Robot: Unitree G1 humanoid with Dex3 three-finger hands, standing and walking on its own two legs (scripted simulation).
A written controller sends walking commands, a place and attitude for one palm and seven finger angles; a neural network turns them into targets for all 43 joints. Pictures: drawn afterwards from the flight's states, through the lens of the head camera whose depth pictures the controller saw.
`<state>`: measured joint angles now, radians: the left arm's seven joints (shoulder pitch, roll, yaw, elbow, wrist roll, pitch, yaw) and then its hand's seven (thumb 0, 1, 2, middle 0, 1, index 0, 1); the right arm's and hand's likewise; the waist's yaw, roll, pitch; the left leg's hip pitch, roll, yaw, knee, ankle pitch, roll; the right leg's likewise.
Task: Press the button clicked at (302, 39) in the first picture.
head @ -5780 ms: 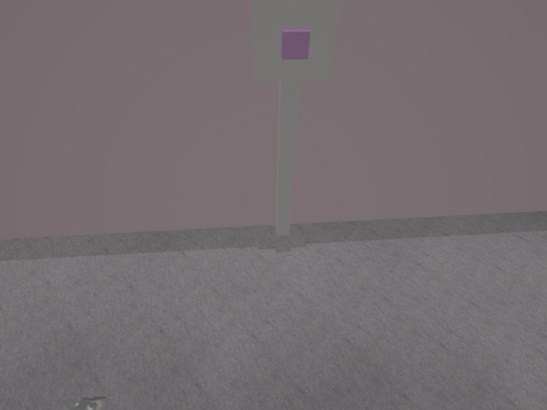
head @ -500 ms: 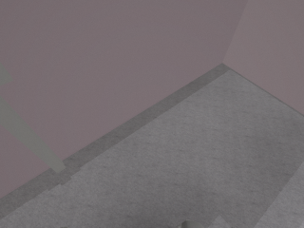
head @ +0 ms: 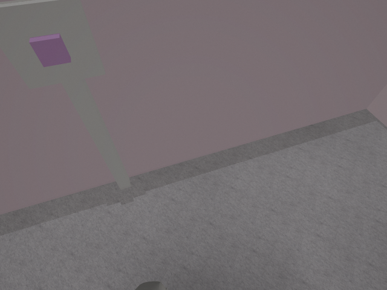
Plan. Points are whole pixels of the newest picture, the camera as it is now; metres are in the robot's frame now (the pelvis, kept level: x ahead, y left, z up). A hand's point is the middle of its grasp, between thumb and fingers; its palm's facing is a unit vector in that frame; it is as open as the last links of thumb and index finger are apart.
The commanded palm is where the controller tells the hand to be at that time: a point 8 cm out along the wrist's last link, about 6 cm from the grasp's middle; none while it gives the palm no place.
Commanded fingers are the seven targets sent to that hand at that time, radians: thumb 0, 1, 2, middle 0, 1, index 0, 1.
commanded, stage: turn to face it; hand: left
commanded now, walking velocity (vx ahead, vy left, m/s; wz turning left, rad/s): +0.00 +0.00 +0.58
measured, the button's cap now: (51, 49) +0.64 +0.42 +0.12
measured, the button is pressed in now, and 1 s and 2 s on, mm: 0 0 0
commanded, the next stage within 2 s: take the last steps up to it in 0.58 s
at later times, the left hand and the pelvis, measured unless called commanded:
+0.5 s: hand out of the picture +0.06 +0.22 -0.14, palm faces +0.25 -0.92 -0.29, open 7.4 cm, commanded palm none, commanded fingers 0.00 0.90 0.90 -0.20 -0.30 -0.20 -0.30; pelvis +0.00 -0.01 +0.00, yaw +13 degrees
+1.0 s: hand out of the picture -0.12 +0.16 -0.18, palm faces +0.43 -0.88 -0.18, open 7.4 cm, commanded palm none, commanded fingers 0.00 0.90 0.90 -0.20 -0.30 -0.20 -0.30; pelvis +0.01 +0.02 +0.00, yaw +20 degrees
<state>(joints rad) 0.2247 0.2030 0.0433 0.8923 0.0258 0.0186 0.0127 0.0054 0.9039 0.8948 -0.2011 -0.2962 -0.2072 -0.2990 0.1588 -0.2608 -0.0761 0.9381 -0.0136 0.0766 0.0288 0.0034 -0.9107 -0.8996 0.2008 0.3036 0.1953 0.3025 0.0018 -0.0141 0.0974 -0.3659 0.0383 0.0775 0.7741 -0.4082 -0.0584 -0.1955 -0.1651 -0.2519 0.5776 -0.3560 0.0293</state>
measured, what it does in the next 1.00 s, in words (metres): steps on the spot, turning left: left foot, then right foot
